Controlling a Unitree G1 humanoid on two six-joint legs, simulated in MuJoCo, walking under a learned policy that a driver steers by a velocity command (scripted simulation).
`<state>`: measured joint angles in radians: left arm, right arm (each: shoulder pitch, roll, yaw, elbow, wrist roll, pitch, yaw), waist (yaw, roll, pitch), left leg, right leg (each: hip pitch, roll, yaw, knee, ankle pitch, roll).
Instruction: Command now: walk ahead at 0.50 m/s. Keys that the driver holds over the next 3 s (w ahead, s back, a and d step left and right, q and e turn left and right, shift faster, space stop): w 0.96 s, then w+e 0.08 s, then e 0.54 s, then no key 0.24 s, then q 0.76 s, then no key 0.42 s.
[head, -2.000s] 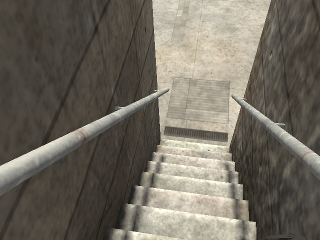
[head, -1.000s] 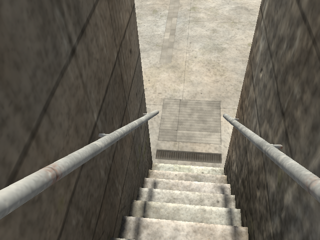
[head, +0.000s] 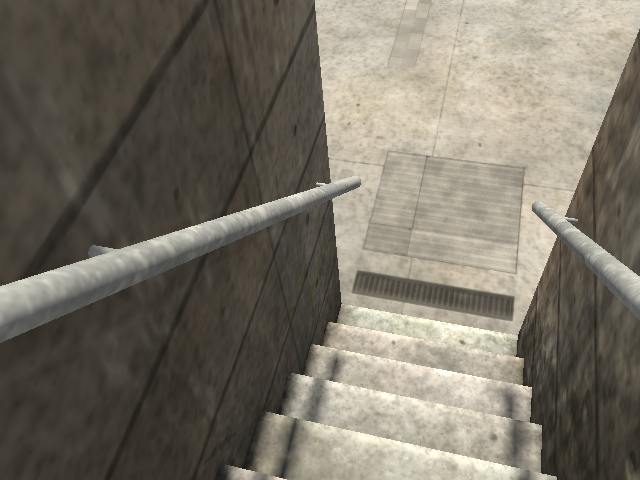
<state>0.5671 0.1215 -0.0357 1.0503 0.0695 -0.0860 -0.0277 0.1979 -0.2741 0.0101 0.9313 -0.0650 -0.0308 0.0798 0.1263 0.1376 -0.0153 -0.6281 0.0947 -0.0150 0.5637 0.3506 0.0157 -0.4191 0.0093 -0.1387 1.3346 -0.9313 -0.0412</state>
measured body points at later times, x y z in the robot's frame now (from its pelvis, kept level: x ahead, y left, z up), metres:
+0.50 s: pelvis +0.25 +0.00 -0.28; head +0.27 -0.03 +0.17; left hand +0.30 +0.25 -0.40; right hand +0.24 -0.23 -0.44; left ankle +0.12 +0.12 -0.75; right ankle +0.30 -0.08 -1.03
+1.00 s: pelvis +0.47 +0.05 -0.45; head +0.50 +0.05 +0.00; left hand +0.30 +0.22 -0.58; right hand +0.67 -0.14 -0.58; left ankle +0.60 +0.15 -1.19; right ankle +0.32 -0.10 -0.99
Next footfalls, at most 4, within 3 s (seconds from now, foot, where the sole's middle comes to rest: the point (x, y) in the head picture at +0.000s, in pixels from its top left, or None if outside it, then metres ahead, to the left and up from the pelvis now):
0.06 left None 0.13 0.11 -0.85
0.44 right None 0.34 -0.08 -1.07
1.00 left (339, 470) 0.59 0.15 -1.28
1.52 right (445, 479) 0.59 -0.14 -1.28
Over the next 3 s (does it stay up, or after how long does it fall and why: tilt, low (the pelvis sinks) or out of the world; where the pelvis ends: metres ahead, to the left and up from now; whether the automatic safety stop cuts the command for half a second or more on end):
stays up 0.61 -0.06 -0.72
